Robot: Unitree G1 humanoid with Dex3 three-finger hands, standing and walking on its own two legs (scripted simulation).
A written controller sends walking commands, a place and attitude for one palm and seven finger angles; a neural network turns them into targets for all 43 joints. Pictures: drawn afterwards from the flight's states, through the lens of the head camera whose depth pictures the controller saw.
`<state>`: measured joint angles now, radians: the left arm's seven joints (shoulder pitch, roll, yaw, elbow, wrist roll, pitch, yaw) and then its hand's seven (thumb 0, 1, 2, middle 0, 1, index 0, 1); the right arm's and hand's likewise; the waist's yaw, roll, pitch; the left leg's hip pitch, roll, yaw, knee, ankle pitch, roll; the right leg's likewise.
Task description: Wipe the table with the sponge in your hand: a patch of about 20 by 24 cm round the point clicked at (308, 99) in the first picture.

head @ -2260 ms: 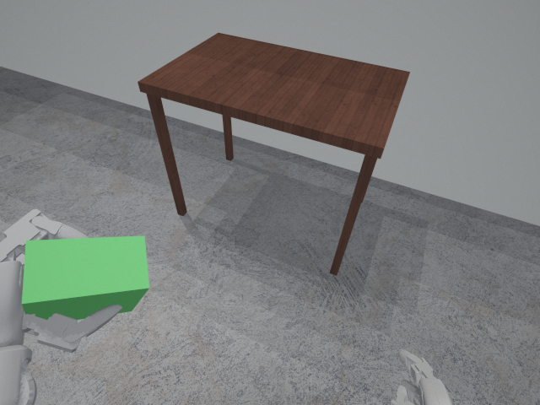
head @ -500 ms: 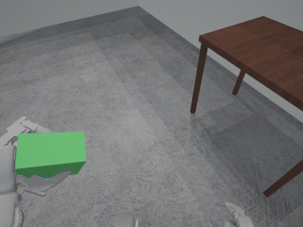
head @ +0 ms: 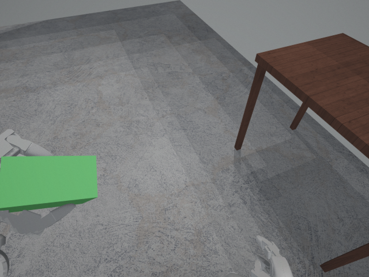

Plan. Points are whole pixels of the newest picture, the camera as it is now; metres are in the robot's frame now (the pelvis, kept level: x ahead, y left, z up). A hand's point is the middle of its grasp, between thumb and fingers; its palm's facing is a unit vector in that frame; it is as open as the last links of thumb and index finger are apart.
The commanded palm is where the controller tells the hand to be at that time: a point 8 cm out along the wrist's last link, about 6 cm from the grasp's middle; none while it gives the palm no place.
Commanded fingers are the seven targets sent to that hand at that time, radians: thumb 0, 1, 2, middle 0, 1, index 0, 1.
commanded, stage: walk to a spot facing it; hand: left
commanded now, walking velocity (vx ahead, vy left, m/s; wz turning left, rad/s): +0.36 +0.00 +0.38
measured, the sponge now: (62, 183) +0.22 +0.20 +0.17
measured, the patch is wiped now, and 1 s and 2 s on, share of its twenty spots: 0.00 0.00 0.00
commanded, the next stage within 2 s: none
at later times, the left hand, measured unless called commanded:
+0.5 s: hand (53, 136) +0.31 +0.25 +0.18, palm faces +0.57 -0.70 -0.42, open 10.2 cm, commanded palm +0.23 +0.29 +0.18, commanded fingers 0.00 0.10 1.30 -1.20 -1.60 -1.20 -1.60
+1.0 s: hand (72, 128) +0.33 +0.23 +0.18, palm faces +0.72 -0.52 -0.45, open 10.2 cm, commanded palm +0.25 +0.25 +0.18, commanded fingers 0.00 0.10 1.30 -1.20 -1.60 -1.20 -1.60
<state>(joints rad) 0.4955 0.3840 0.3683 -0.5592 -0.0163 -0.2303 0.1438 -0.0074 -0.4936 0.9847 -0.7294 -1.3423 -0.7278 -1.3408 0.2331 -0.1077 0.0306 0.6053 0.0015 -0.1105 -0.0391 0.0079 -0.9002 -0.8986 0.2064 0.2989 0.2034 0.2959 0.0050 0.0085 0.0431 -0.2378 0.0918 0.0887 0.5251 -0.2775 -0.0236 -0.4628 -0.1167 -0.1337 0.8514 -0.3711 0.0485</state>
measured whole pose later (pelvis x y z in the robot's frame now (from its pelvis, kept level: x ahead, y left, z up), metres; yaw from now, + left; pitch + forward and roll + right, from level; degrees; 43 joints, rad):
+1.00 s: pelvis +0.25 -0.07 +0.01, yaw +30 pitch -1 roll +4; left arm 0.47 0.34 0.33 -0.53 -0.01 -0.17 0.15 -0.01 -0.50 0.99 -0.73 -1.34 -0.73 -1.34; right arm 0.16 -0.25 -0.03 0.62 -0.01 -0.04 -0.07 0.01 -0.90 -0.90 0.21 0.30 0.20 0.30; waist 0.00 -0.02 0.11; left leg -0.50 0.06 0.13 1.00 -0.43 -0.05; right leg -0.20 -0.19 -0.26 0.55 -0.31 0.00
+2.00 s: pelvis +0.25 -0.17 +0.00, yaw +64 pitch -2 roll -2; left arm 0.47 0.36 0.36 -0.55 -0.02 -0.20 0.14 -0.01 -0.50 0.99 -0.73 -1.35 -0.72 -1.35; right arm 0.26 -0.15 0.01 0.62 0.01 -0.11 -0.03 0.01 -0.90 -0.90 0.20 0.30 0.20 0.30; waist 0.01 0.00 0.01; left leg -0.23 0.05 -0.03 0.52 -0.26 0.00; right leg -0.52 -0.09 -0.11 1.07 -0.39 0.07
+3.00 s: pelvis +0.35 -0.05 -0.01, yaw +86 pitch -2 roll +1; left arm 0.40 0.33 0.34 -0.47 -0.02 -0.20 0.13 -0.01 -0.50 0.99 -0.72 -1.35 -0.72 -1.35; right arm 0.16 -0.20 0.01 0.69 0.00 -0.05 -0.04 0.01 -0.90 -0.90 0.21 0.30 0.21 0.30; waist 0.03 0.05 0.10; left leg -0.48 0.05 0.03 1.22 -0.45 -0.02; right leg -0.30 -0.13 -0.22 0.65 -0.32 -0.01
